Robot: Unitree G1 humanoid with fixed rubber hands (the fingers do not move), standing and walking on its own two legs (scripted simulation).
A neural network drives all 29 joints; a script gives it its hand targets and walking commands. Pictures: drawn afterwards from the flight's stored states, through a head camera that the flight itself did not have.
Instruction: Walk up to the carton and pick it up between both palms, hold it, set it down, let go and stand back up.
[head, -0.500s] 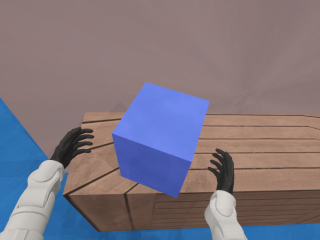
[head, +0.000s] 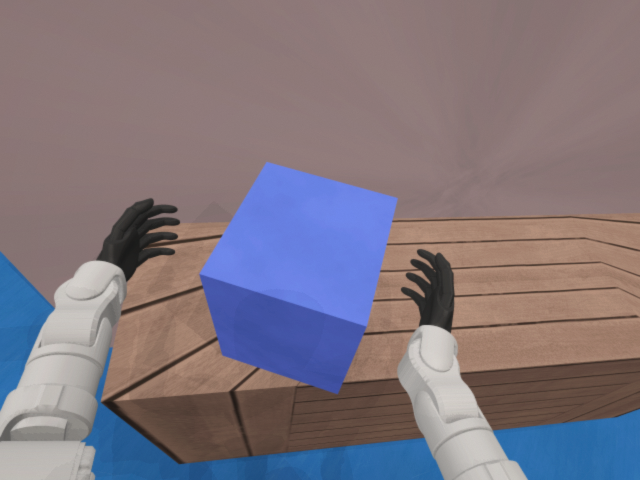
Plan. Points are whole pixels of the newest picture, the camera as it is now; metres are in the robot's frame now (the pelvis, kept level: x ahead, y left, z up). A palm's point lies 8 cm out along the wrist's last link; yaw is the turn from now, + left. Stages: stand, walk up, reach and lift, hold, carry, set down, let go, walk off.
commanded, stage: reach and lift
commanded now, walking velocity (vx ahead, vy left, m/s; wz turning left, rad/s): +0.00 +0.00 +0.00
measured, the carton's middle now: (303, 282) +0.40 +0.00 -0.05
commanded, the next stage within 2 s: none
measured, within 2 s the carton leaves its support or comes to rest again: neither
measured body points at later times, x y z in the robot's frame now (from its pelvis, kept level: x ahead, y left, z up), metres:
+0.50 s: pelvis -0.01 +0.01 +0.00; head +0.04 +0.05 +0.45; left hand +0.45 +0.20 +0.08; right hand +0.36 -0.16 +0.07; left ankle +0.03 +0.10 -0.74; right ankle -0.02 -0.14 -0.74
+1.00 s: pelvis -0.01 +0.01 -0.01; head +0.05 +0.06 +0.44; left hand +0.48 +0.15 +0.07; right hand +0.38 -0.17 +0.06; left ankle +0.03 +0.10 -0.74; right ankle -0.02 -0.14 -0.74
